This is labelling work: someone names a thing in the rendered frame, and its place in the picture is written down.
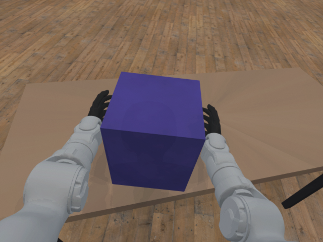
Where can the carton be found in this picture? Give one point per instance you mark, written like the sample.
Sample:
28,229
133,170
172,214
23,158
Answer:
153,131

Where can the robot right forearm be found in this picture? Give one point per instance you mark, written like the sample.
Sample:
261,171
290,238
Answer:
225,175

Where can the right robot hand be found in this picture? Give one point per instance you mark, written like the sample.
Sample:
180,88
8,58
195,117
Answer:
213,120

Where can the robot right upper arm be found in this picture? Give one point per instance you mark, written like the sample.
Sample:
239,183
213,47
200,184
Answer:
249,219

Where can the left robot hand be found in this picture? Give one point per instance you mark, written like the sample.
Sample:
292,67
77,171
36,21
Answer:
98,106

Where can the robot left upper arm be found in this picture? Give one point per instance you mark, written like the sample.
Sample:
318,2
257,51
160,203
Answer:
55,190

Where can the robot left forearm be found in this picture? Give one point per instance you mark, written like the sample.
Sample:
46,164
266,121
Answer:
80,149

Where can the table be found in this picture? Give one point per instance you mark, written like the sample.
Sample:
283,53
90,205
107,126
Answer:
272,121

